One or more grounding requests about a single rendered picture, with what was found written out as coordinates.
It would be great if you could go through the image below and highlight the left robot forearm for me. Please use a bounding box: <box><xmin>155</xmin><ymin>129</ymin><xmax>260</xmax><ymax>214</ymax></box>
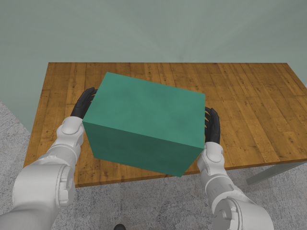
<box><xmin>12</xmin><ymin>116</ymin><xmax>85</xmax><ymax>206</ymax></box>

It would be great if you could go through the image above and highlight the robot right hand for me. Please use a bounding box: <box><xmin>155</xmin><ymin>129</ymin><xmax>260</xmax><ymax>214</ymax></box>
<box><xmin>205</xmin><ymin>107</ymin><xmax>220</xmax><ymax>144</ymax></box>

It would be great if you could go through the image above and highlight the right robot forearm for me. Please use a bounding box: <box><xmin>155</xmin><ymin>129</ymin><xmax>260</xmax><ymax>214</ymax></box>
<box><xmin>197</xmin><ymin>142</ymin><xmax>257</xmax><ymax>214</ymax></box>

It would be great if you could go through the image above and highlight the left robot upper arm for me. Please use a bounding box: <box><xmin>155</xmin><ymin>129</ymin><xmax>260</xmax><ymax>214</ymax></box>
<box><xmin>0</xmin><ymin>164</ymin><xmax>75</xmax><ymax>230</ymax></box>

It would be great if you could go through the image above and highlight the robot left hand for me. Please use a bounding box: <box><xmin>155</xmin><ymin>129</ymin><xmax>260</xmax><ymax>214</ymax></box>
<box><xmin>70</xmin><ymin>87</ymin><xmax>98</xmax><ymax>119</ymax></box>

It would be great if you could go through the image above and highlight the table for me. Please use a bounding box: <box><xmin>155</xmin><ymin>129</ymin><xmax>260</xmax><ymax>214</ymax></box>
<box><xmin>23</xmin><ymin>62</ymin><xmax>307</xmax><ymax>188</ymax></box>

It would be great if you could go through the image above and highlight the carton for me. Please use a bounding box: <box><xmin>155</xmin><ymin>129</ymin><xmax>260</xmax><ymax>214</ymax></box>
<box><xmin>82</xmin><ymin>72</ymin><xmax>205</xmax><ymax>177</ymax></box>

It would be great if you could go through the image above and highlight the right robot upper arm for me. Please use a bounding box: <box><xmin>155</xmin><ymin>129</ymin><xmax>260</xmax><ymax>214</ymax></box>
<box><xmin>212</xmin><ymin>198</ymin><xmax>274</xmax><ymax>230</ymax></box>

